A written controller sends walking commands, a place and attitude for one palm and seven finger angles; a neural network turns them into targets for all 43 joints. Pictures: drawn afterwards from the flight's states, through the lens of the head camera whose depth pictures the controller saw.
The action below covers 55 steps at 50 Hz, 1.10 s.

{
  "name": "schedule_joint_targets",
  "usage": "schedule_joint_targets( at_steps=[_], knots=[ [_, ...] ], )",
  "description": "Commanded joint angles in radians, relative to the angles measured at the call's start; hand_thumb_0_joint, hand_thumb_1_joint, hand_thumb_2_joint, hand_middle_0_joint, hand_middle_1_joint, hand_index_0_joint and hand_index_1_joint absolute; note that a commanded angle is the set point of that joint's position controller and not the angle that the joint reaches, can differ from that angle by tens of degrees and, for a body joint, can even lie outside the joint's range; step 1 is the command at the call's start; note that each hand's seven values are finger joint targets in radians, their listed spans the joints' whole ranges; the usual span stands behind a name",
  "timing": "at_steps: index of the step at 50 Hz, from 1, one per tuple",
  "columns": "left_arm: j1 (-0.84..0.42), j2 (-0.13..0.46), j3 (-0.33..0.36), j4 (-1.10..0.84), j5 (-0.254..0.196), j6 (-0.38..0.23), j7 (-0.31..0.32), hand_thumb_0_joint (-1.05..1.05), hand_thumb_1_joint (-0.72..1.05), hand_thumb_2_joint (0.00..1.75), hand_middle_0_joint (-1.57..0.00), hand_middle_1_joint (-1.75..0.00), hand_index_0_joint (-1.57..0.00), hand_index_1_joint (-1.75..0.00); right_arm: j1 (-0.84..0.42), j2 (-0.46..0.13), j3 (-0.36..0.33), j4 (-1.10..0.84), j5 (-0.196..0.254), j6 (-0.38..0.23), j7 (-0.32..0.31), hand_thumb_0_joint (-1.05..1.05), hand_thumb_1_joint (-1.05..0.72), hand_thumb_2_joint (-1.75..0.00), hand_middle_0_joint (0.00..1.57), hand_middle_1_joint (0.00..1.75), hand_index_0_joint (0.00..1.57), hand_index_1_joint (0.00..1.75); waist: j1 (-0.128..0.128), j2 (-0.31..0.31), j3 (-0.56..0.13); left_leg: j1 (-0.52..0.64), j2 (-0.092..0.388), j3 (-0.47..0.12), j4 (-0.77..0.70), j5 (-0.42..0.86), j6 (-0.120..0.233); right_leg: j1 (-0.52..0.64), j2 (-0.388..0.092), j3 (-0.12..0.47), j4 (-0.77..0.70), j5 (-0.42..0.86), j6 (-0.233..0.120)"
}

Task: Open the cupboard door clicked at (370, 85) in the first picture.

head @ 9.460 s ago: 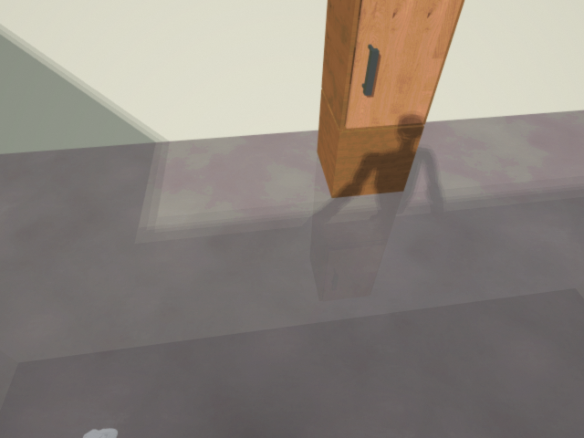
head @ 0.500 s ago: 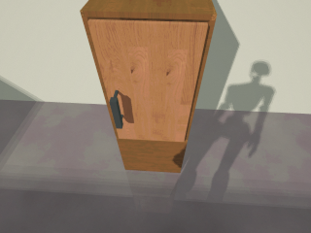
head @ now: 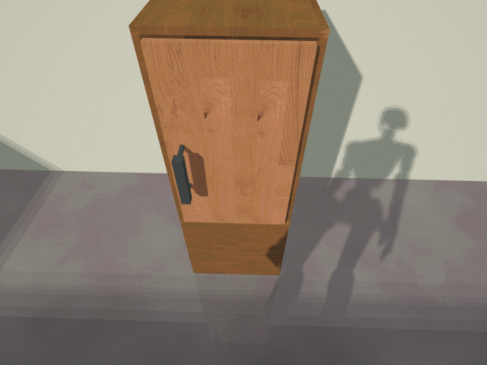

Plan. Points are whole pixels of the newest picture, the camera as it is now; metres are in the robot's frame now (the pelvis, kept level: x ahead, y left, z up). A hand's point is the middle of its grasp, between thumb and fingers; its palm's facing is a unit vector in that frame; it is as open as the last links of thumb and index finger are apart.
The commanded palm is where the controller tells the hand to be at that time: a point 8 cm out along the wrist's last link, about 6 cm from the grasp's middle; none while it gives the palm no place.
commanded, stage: look again from close up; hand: left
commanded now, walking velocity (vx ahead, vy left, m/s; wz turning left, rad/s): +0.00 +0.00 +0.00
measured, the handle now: (184, 175) +0.59 +0.19 -0.08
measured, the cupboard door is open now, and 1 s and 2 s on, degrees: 0 0 0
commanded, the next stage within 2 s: shuffle to correct the standing spot in 0.18 s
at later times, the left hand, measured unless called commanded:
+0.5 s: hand out of the picture -0.04 +0.15 -0.18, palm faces +0.06 -0.99 -0.15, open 7.4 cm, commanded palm none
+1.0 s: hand out of the picture +0.07 +0.17 -0.17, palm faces +0.05 -0.97 -0.23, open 7.3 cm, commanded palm none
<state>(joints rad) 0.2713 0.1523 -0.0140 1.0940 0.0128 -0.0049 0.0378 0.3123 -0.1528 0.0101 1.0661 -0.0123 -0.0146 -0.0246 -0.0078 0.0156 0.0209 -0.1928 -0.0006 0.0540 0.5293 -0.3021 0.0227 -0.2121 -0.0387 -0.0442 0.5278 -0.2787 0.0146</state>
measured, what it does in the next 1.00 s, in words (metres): stands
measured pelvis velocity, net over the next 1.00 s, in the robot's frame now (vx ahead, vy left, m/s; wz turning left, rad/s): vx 0.05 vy -0.01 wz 0.00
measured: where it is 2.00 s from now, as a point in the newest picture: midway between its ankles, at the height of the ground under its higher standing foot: outside the picture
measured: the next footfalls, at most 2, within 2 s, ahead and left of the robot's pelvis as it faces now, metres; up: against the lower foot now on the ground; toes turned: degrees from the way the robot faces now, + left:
none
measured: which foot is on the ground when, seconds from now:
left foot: down 0.00-1.00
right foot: down 0.00-1.00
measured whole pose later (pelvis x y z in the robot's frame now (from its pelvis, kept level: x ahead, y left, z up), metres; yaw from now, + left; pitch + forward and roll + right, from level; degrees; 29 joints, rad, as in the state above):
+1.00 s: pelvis +0.05 -0.01 +0.00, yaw +0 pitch +0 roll +1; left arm 0.26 0.16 0.02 1.05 0.01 -0.01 0.05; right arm 0.30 -0.11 -0.01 1.11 0.00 -0.01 -0.05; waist 0.00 0.00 0.04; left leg -0.15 0.00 0.05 0.51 -0.35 0.00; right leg -0.26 -0.03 -0.09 0.57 -0.31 -0.02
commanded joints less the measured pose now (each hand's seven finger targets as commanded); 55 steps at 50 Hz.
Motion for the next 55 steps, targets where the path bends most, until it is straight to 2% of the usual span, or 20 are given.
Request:
schedule_joint_targets(
  at_steps=[1, 14, 19, 22, 28, 30, 31, 32, 33, 34, 35, 36, 38, 40, 41, 43, 46, 49, 54, 55],
  knots=[
    [0.067, 0.086, 0.020, -0.044, 0.002, -0.013, -0.001, 0.00, 0.90, 0.90, -0.20, -0.30, -0.20, -0.30, 0.035, -0.095, -0.022, -0.042, -0.002, -0.016, -0.002, 0.00, -0.90, -0.90, 0.20, 0.30, 0.20, 0.30, 0.010, -0.014, 0.082, -0.122, 0.097, -0.124, -0.187, 0.017, 0.022, -0.005, -0.051, 0.072, -0.101, 0.042, -0.047],
    [0.107, 0.071, 0.021, -0.030, 0.003, -0.018, -0.004, 0.00, 0.90, 0.90, -0.20, -0.30, -0.20, -0.30, 0.047, -0.082, -0.021, -0.008, 0.001, -0.019, -0.003, 0.00, -0.90, -0.90, 0.20, 0.30, 0.20, 0.30, 0.009, -0.014, 0.068, -0.098, 0.093, -0.114, -0.199, 0.017, 0.019, -0.013, -0.062, 0.079, -0.130, 0.050, -0.045],
    [0.143, 0.065, 0.034, -0.031, 0.017, -0.008, -0.015, 0.00, 0.90, 0.90, -0.20, -0.30, -0.20, -0.30, 0.053, -0.099, -0.036, -0.008, -0.011, -0.002, 0.004, 0.00, -0.90, -0.90, 0.20, 0.30, 0.20, 0.30, 0.016, 0.005, 0.135, -0.185, 0.105, -0.145, -0.224, -0.326, 0.043, -0.077, -0.032, 0.070, -0.102, -0.252, -0.059],
    [0.180, 0.062, 0.044, -0.033, 0.017, -0.015, -0.021, 0.00, 0.90, 0.90, -0.20, -0.30, -0.20, -0.30, 0.049, -0.085, -0.040, -0.019, -0.012, -0.004, 0.005, 0.00, -0.90, -0.90, 0.20, 0.30, 0.20, 0.30, 0.023, -0.037, 0.140, -0.208, 0.089, -0.130, -0.163, -0.300, 0.050, -0.077, -0.040, 0.114, -0.118, -0.285, -0.077],
    [0.224, 0.087, 0.063, -0.022, 0.008, -0.030, -0.018, 0.00, 0.90, 0.90, -0.20, -0.30, -0.20, -0.30, 0.062, -0.034, -0.030, -0.031, -0.010, -0.026, 0.009, 0.00, -0.90, -0.90, 0.20, 0.30, 0.20, 0.30, 0.021, -0.123, 0.124, -0.225, 0.016, -0.006, 0.055, -0.121, 0.029, -0.052, -0.134, 0.242, -0.195, -0.316, -0.142],
    [0.217, 0.087, 0.066, -0.020, 0.008, -0.033, -0.018, 0.00, 0.90, 0.90, -0.20, -0.30, -0.20, -0.30, 0.083, -0.024, -0.027, -0.025, -0.008, -0.036, 0.009, 0.00, -0.90, -0.90, 0.20, 0.30, 0.20, 0.30, 0.005, -0.100, 0.108, -0.154, 0.022, 0.004, 0.033, -0.059, 0.030, -0.078, -0.128, 0.199, -0.153, -0.207, -0.143],
    [0.197, 0.078, 0.064, -0.020, 0.009, -0.033, -0.020, 0.00, 0.90, 0.90, -0.20, -0.30, -0.20, -0.30, 0.115, -0.028, -0.026, -0.011, -0.006, -0.042, 0.008, 0.00, -0.90, -0.90, 0.20, 0.30, 0.20, 0.30, -0.012, -0.053, 0.105, -0.091, 0.040, -0.022, -0.024, -0.013, 0.035, -0.110, -0.092, 0.143, -0.089, -0.150, -0.127],
    [0.175, 0.049, 0.059, -0.027, 0.012, -0.030, -0.021, 0.00, 0.90, 0.90, -0.20, -0.30, -0.20, -0.30, 0.163, -0.052, -0.030, 0.015, -0.006, -0.047, 0.003, 0.00, -0.90, -0.90, 0.20, 0.30, 0.20, 0.30, -0.027, 0.067, 0.111, -0.011, 0.105, -0.113, -0.097, 0.078, 0.056, -0.174, -0.028, 0.062, 0.024, -0.082, -0.095],
    [0.149, 0.019, 0.051, -0.038, 0.014, -0.030, -0.021, 0.00, 0.90, 0.90, -0.20, -0.30, -0.20, -0.30, 0.215, -0.093, -0.036, 0.040, -0.007, -0.050, -0.007, 0.00, -0.90, -0.90, 0.20, 0.30, 0.20, 0.30, -0.036, 0.181, 0.098, 0.061, 0.219, -0.253, -0.165, 0.240, 0.107, -0.241, 0.024, -0.035, 0.176, -0.052, -0.058],
    [0.115, 0.003, 0.042, -0.053, 0.016, -0.033, -0.015, 0.00, 0.90, 0.90, -0.20, -0.30, -0.20, -0.30, 0.239, -0.103, -0.036, 0.052, -0.011, -0.048, -0.020, 0.00, -0.90, -0.90, 0.20, 0.30, 0.20, 0.30, -0.039, 0.209, 0.103, 0.131, 0.295, -0.331, -0.176, 0.533, 0.165, -0.318, 0.036, -0.053, 0.248, -0.156, -0.044],
    [0.094, 0.003, 0.041, -0.057, 0.013, -0.032, -0.013, 0.00, 0.90, 0.90, -0.20, -0.30, -0.20, -0.30, 0.230, -0.098, -0.031, 0.054, -0.013, -0.045, -0.027, 0.00, -0.90, -0.90, 0.20, 0.30, 0.20, 0.30, -0.034, 0.156, 0.103, 0.140, 0.320, -0.317, -0.153, 0.743, 0.197, -0.321, 0.013, -0.030, 0.267, -0.234, -0.046],
    [0.087, -0.004, 0.041, -0.057, 0.007, -0.030, -0.013, 0.00, 0.90, 0.90, -0.20, -0.30, -0.20, -0.30, 0.200, -0.096, -0.027, 0.046, -0.013, -0.044, -0.031, 0.00, -0.90, -0.90, 0.20, 0.30, 0.20, 0.30, -0.020, 0.110, 0.093, 0.123, 0.305, -0.269, -0.122, 0.866, 0.194, -0.265, -0.002, -0.018, 0.211, -0.230, -0.046],
    [0.166, -0.012, 0.045, -0.026, -0.002, -0.031, -0.013, 0.00, 0.90, 0.90, -0.20, -0.30, -0.20, -0.30, 0.109, -0.085, -0.022, 0.024, -0.002, -0.041, -0.038, 0.00, -0.90, -0.90, 0.20, 0.30, 0.20, 0.30, 0.034, 0.073, 0.046, 0.048, 0.207, -0.139, -0.034, 0.879, 0.107, -0.040, -0.013, -0.008, -0.032, 0.099, -0.037],
    [0.215, 0.052, 0.046, 0.000, -0.008, -0.039, -0.004, 0.00, 0.90, 0.90, -0.20, -0.30, -0.20, -0.30, 0.086, -0.045, -0.020, 0.011, 0.012, -0.040, -0.038, 0.00, -0.90, -0.90, 0.20, 0.30, 0.20, 0.30, 0.029, -0.003, -0.020, -0.070, 0.104, -0.063, -0.039, 0.464, 0.012, 0.154, -0.123, 0.098, -0.021, 0.633, -0.068],
    [0.187, 0.065, 0.044, -0.007, -0.010, -0.035, -0.004, 0.00, 0.90, 0.90, -0.20, -0.30, -0.20, -0.30, 0.086, -0.035, -0.026, 0.015, 0.011, -0.031, -0.036, 0.00, -0.90, -0.90, 0.20, 0.30, 0.20, 0.30, 0.017, -0.004, -0.003, -0.073, 0.087, -0.060, -0.073, 0.348, -0.003, 0.141, -0.147, 0.096, -0.008, 0.694, -0.078],
    [0.162, 0.075, 0.048, -0.025, -0.005, -0.030, 0.006, 0.00, 0.90, 0.90, -0.20, -0.30, -0.20, -0.30, 0.089, -0.024, -0.030, 0.022, 0.011, -0.016, -0.035, 0.00, -0.90, -0.90, 0.20, 0.30, 0.20, 0.30, 0.017, -0.128, -0.005, -0.078, 0.081, -0.043, -0.059, 0.300, -0.012, 0.149, -0.154, 0.093, 0.009, 0.835, -0.079],
    [0.135, 0.093, 0.054, -0.045, -0.004, -0.019, 0.015, 0.00, 0.90, 0.90, -0.20, -0.30, -0.20, -0.30, 0.091, -0.026, -0.039, 0.022, 0.010, -0.005, -0.032, 0.00, -0.90, -0.90, 0.20, 0.30, 0.20, 0.30, 0.017, -0.087, -0.053, -0.042, 0.079, -0.034, -0.043, 0.350, -0.015, 0.144, -0.161, 0.093, 0.028, 0.839, -0.086],
    [0.088, 0.096, 0.059, -0.078, -0.002, -0.010, 0.015, 0.00, 0.90, 0.90, -0.20, -0.30, -0.20, -0.30, 0.077, -0.036, -0.044, 0.017, 0.005, 0.000, -0.028, 0.00, -0.90, -0.90, 0.20, 0.30, 0.20, 0.30, 0.015, -0.047, -0.065, -0.007, 0.095, -0.047, -0.041, 0.434, -0.007, 0.098, -0.136, 0.085, 0.028, 0.662, -0.082],
    [0.028, 0.090, 0.053, -0.105, 0.001, -0.001, 0.009, 0.00, 0.90, 0.90, -0.20, -0.30, -0.20, -0.30, 0.031, -0.043, -0.041, -0.001, 0.001, 0.004, -0.018, 0.00, -0.90, -0.90, 0.20, 0.30, 0.20, 0.30, 0.015, -0.055, -0.026, -0.021, 0.101, -0.068, -0.091, 0.290, 0.001, 0.040, -0.114, 0.083, -0.041, 0.373, -0.072],
    [0.130, 0.151, 0.060, -0.063, 0.002, -0.016, 0.044, 0.00, 0.90, 0.90, -0.20, -0.30, -0.20, -0.30, -0.083, -0.123, -0.056, -0.083, 0.015, -0.005, -0.007, 0.00, -0.90, -0.90, 0.20, 0.30, 0.20, 0.30, 0.052, -0.076, -0.029, -0.063, 0.102, -0.019, 0.110, 0.253, -0.032, 0.061, -0.162, 0.149, -0.038, 0.799, -0.050]
  ],
)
